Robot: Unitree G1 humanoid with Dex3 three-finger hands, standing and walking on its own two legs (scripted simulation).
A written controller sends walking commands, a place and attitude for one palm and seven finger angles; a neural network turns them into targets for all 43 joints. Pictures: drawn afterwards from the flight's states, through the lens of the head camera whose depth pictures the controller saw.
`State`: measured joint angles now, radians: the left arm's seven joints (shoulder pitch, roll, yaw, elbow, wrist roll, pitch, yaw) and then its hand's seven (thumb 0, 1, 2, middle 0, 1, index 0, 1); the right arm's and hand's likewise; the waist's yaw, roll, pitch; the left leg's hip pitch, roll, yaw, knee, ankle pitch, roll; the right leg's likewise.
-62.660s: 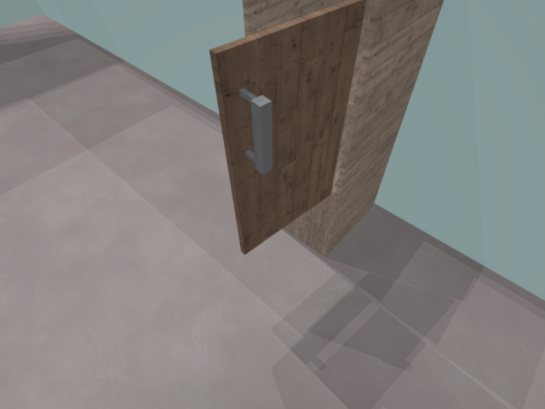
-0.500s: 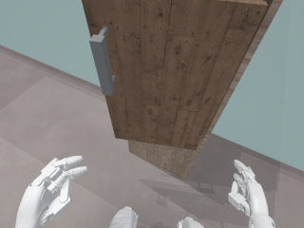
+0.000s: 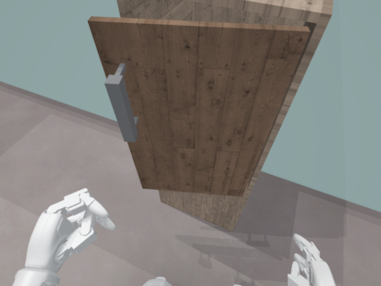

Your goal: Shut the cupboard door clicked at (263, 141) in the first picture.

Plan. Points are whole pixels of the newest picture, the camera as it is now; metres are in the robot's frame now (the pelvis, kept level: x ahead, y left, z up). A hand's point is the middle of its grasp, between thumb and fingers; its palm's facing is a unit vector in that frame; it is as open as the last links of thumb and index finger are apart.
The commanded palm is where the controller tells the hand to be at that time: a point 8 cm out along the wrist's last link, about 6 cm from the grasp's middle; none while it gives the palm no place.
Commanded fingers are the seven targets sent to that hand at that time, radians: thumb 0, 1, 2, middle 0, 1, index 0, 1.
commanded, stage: raise the hand and make a fist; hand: left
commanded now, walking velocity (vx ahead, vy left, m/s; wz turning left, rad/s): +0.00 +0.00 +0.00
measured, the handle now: (126, 104) +0.44 +0.17 +0.15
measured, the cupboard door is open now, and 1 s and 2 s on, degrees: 18 18 18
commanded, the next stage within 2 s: bring the fist close to the handle in 0.90 s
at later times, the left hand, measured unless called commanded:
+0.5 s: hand (87, 195) +0.23 +0.18 +0.14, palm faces +0.00 -1.00 -0.07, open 3.1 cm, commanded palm +0.21 +0.23 +0.15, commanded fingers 0.00 0.90 0.90 -1.30 -1.50 -1.30 -1.50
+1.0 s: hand (92, 192) +0.24 +0.18 +0.15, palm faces +0.01 -1.00 -0.06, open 3.1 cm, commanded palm +0.21 +0.23 +0.15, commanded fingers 0.00 0.90 0.90 -1.30 -1.50 -1.30 -1.50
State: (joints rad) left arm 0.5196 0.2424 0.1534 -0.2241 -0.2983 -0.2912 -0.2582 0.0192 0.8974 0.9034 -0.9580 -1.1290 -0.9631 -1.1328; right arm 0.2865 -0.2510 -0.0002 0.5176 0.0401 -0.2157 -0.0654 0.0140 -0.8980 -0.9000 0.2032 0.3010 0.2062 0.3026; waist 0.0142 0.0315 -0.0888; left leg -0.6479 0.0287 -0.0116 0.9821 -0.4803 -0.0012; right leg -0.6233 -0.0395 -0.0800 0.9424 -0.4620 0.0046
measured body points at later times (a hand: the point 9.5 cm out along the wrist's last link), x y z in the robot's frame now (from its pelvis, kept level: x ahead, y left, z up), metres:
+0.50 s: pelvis +0.01 -0.01 +0.03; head +0.01 -0.02 +0.48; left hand +0.23 +0.24 +0.15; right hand +0.19 -0.23 -0.04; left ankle +0.01 +0.12 -0.68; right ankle +0.01 -0.13 -0.68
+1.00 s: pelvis +0.01 -0.01 +0.04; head +0.00 -0.03 +0.48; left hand +0.23 +0.23 +0.15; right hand +0.19 -0.24 -0.03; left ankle +0.01 +0.12 -0.68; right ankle +0.01 -0.13 -0.68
